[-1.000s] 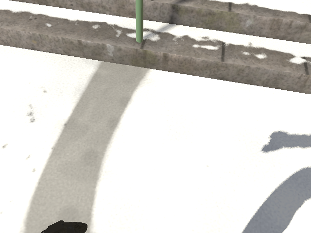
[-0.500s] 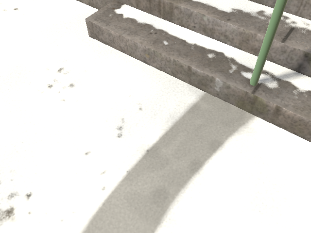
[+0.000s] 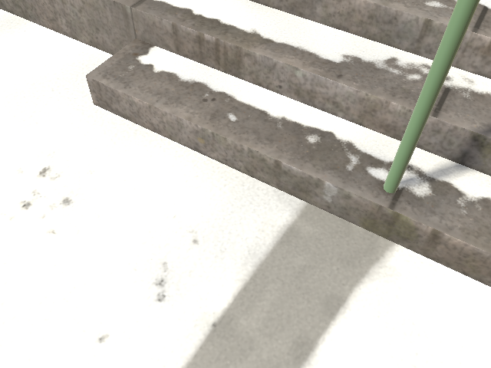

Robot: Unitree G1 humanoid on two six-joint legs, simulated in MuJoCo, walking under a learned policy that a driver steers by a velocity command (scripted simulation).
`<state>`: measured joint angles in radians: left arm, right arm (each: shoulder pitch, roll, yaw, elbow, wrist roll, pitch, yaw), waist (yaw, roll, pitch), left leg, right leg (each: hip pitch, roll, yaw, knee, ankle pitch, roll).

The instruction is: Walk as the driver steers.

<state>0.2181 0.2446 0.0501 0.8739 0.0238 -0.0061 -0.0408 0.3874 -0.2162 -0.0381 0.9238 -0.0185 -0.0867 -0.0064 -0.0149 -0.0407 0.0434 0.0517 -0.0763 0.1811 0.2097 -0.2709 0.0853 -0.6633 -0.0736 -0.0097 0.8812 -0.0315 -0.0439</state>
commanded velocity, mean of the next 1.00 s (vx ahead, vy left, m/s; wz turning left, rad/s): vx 0.25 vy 0.00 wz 0.35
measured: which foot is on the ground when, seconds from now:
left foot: down 0.00-0.14, up 0.16-0.66, down 0.68-1.00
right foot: up 0.00-0.12, down 0.14-0.68, up 0.70-1.00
